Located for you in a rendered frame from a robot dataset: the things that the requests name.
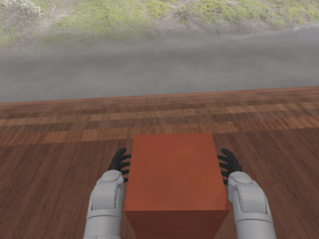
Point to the left robot forearm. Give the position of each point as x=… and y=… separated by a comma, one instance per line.
x=104, y=213

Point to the right robot forearm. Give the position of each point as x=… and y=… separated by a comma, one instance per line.
x=251, y=211

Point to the carton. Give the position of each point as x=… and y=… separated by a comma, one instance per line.
x=175, y=187

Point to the robot right hand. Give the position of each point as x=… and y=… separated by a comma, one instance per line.
x=232, y=165

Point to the robot left hand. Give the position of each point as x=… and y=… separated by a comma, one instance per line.
x=117, y=165

